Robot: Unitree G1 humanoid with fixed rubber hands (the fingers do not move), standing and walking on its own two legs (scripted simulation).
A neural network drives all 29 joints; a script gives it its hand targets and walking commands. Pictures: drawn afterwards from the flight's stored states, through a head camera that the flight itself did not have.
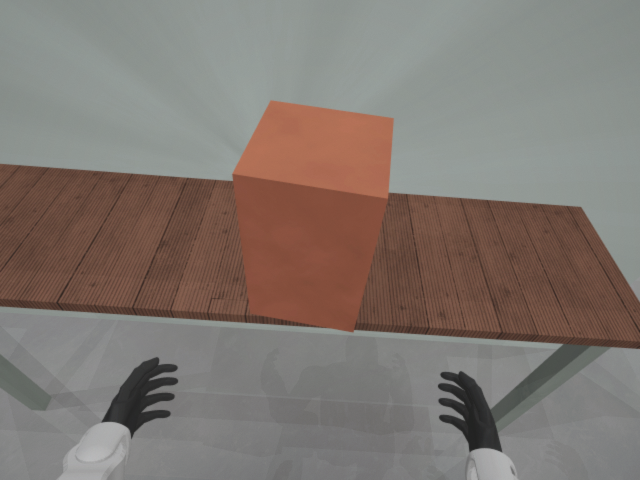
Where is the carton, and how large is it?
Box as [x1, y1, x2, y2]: [232, 100, 393, 331]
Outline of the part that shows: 271,100 232,173 250,313 353,331 387,200 393,118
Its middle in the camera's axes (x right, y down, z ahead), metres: -0.01 -0.02 +0.60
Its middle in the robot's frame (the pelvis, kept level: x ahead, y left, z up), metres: +0.45 +0.04 +0.05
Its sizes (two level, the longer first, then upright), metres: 0.176 0.172 0.297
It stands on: a table, 0.67 m high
